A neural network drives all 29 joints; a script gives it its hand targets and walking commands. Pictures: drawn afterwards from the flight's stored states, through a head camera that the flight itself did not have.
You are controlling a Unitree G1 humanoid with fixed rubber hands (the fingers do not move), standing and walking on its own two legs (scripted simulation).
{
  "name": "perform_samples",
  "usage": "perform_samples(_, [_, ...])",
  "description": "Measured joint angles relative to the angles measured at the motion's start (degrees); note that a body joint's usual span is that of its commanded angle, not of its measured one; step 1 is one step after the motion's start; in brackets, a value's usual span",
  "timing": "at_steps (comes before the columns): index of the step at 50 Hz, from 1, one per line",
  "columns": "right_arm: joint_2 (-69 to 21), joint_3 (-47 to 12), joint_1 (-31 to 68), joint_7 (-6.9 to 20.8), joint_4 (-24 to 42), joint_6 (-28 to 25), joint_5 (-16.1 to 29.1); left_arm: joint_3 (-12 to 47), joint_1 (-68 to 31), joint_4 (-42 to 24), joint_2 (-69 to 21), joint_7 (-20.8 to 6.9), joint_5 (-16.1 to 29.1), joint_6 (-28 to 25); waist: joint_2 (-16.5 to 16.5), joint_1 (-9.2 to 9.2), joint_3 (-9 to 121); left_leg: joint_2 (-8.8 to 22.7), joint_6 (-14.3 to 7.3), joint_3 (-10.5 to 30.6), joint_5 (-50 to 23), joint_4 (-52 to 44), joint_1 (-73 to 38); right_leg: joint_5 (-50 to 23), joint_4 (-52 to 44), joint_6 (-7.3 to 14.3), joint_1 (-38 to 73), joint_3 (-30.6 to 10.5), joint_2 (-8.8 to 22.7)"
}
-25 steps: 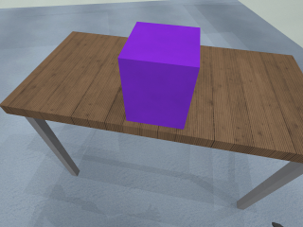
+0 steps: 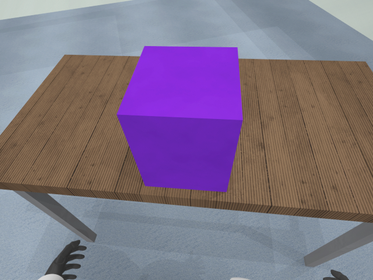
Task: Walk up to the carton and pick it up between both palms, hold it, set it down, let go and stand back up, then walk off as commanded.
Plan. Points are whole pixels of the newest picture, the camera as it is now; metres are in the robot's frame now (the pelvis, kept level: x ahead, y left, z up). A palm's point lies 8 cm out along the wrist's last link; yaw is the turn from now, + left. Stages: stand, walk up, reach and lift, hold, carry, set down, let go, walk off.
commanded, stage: walk up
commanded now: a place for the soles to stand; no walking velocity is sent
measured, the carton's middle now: (187, 122) +0.43 +0.03 +0.09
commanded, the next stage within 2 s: none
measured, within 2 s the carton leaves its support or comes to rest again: neither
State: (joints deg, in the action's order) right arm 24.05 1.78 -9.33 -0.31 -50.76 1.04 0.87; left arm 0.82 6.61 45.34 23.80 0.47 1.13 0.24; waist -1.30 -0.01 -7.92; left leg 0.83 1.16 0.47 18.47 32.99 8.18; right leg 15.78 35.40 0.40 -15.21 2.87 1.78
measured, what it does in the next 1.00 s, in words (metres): stands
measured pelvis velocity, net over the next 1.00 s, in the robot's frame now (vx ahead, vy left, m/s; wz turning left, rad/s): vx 0.01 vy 0.03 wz -0.04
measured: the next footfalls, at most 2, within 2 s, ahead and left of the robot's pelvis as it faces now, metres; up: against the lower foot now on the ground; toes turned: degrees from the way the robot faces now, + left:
none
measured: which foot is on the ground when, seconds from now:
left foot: down 0.00-1.00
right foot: down 0.00-1.00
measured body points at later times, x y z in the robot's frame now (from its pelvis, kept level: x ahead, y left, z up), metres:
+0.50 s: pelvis +0.03 +0.04 +0.02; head +0.04 +0.05 +0.47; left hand +0.15 +0.34 -0.11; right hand +0.14 -0.27 -0.10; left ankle -0.02 +0.14 -0.73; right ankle +0.04 -0.11 -0.73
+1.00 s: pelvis +0.01 +0.03 +0.02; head +0.03 +0.04 +0.47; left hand +0.11 +0.33 -0.11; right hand +0.10 -0.27 -0.11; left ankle -0.02 +0.14 -0.73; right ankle +0.04 -0.11 -0.73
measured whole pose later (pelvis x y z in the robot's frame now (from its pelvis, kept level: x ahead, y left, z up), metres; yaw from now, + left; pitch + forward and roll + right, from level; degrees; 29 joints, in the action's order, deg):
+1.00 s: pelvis +0.01 +0.03 +0.02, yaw -2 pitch -2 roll +0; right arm 19.5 1.8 -5.5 -0.7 -63.0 -1.3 1.1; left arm -0.7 4.0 65.8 19.9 1.1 0.3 -0.7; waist 0.6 0.6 -3.8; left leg -0.9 -1.3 -2.3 13.5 17.3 1.7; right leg 7.0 18.0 -2.5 -8.8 0.4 2.9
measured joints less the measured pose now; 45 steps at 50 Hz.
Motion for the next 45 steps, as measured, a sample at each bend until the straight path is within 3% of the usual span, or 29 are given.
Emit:
perform_samples(9, [-0.1, -1.0, 5.5, 0.1, -4.9, -1.7, 1.2, 0.2, -2.7, 7.9, 0.7, -0.8, 0.4, -0.7, 2.3, 1.55, 2.1, -0.5, -1.0, -1.2, -0.6, -8.3, -3.6, -3.3, -8.8, -1.4, 3.4, -1.0, 0.2])
perform_samples(23, [-3.5, -1.3, 7.6, -0.5, -10.4, -1.7, 1.0, -0.8, -5.6, 18.0, -2.1, 0.4, 0.2, -0.1, 2.4, 0.93, 3.3, -1.6, -2.6, -2.1, -2.3, -12.8, -6.6, -6.3, -15.2, -3.1, 7.2, -1.9, 1.1])
perform_samples(45, [-4.6, 0.0, 4.1, -0.5, -12.4, -2.2, 0.4, -1.7, -3.3, 21.2, -3.5, 0.8, -0.8, -0.6, 2.2, 0.3, 4.1, -2.0, -2.8, -2.4, -4.8, -15.6, -6.7, -8.7, -17.7, -3.2, 7.0, -2.1, 1.4])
